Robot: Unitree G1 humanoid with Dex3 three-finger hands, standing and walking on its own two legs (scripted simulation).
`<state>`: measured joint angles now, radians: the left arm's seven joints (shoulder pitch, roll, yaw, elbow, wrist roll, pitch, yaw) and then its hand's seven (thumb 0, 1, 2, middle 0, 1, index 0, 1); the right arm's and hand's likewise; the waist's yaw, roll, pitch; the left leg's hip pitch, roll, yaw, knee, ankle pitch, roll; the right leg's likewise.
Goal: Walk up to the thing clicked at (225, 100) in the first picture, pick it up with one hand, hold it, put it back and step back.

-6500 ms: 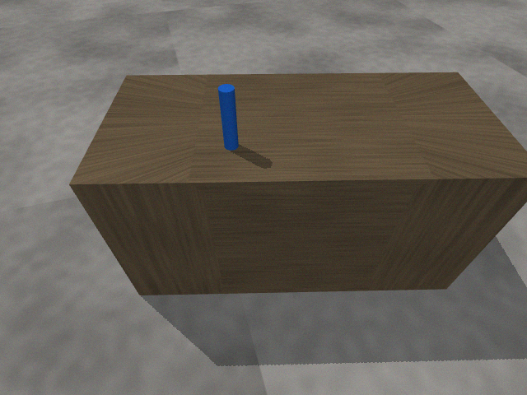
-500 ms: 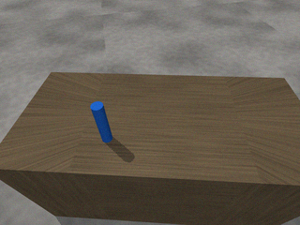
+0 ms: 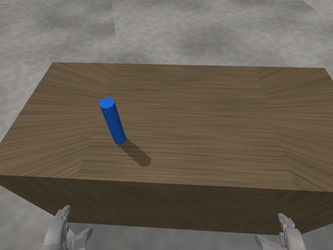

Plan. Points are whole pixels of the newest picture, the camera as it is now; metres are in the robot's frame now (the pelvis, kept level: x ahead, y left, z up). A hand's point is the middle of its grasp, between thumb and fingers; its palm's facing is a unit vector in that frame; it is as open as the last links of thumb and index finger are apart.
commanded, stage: rise first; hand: left
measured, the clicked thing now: (114, 123) +0.48 +0.19 -0.03
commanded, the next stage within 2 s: go down in 1.22 s
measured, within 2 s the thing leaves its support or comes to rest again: neither
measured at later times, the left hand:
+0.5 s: hand (62, 219) +0.20 +0.26 -0.02, palm faces +0.23 -0.92 -0.32, open 17.3 cm
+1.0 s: hand (47, 223) +0.18 +0.26 +0.03, palm faces +0.26 -0.89 -0.37, open 17.6 cm
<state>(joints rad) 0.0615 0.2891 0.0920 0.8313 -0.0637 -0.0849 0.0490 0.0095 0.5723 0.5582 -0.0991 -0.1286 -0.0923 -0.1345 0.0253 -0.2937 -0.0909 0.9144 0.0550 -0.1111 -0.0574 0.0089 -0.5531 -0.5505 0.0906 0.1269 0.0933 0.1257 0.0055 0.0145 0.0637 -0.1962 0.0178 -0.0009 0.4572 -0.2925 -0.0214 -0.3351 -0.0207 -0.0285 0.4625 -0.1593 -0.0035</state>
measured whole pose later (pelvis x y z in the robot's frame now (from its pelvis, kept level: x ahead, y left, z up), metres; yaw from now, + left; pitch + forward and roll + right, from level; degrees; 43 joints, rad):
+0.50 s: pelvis +0.02 +0.02 +0.00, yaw +0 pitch -2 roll +0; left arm 0.36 0.27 0.12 0.24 -0.04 -0.08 0.07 -0.01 -0.49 0.05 -0.05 -0.05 -0.05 -0.05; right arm 0.26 -0.23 -0.07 0.56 0.03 -0.09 -0.07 0.00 0.43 -0.06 0.06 0.05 0.05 0.05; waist 0.03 0.03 0.01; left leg -0.08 0.00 0.00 0.40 -0.30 0.00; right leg -0.21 -0.03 -0.03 0.39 -0.16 0.02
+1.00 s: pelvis +0.00 +0.01 +0.01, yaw +1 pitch -4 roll +0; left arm 0.44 0.29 0.17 0.03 -0.04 -0.14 0.03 -0.01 -0.55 0.04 -0.04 -0.04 -0.04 -0.05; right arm 0.24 -0.22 -0.11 0.63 0.01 -0.10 -0.04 -0.01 0.52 -0.04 0.05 0.05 0.05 0.05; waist 0.04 0.05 0.06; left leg -0.04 0.01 -0.02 0.38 -0.27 -0.01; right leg -0.17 -0.03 -0.05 0.38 -0.14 0.01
